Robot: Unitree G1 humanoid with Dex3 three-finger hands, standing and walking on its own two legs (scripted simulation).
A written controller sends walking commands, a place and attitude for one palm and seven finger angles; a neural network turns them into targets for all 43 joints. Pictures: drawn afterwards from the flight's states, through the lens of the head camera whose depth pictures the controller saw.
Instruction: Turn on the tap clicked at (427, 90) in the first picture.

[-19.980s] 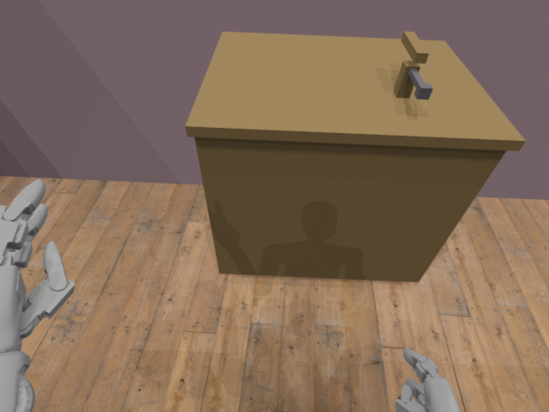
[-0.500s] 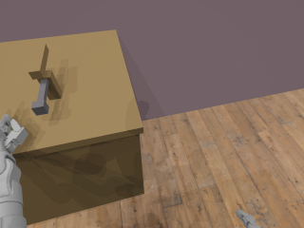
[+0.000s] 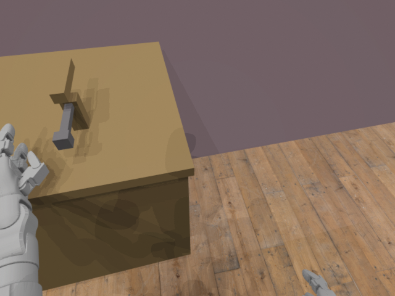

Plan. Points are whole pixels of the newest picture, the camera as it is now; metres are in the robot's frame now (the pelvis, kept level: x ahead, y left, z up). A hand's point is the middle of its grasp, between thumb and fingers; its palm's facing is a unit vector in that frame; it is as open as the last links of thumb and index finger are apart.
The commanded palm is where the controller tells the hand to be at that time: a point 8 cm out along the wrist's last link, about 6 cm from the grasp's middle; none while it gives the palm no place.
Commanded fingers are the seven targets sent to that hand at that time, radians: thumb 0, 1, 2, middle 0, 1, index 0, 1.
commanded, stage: push the lever round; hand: left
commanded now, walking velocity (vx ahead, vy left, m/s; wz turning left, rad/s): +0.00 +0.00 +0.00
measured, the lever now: (63, 140) +0.36 +0.31 +0.12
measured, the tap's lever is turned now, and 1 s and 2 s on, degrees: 0 4 17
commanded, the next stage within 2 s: none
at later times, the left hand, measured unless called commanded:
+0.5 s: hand (63, 162) +0.32 +0.30 +0.10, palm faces +0.54 -0.84 -0.08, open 7.8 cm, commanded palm +0.28 +0.32 +0.10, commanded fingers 0.00 0.90 0.90 -0.15 -0.15 -0.15 -0.15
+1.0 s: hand (82, 160) +0.33 +0.27 +0.10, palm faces +0.58 -0.81 -0.06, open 7.8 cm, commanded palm +0.29 +0.29 +0.10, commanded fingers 0.00 0.90 0.90 -0.15 -0.15 -0.15 -0.15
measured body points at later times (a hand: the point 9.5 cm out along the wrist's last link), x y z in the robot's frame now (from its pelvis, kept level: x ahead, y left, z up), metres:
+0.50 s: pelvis -0.01 -0.02 +0.00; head +0.01 -0.02 +0.45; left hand +0.29 +0.34 +0.11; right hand +0.14 -0.26 -0.11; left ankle -0.04 +0.08 -0.72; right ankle +0.03 -0.09 -0.72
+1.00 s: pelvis -0.01 -0.02 +0.00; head +0.01 -0.03 +0.45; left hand +0.30 +0.31 +0.10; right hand +0.14 -0.27 -0.11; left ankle -0.04 +0.08 -0.72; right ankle +0.03 -0.09 -0.72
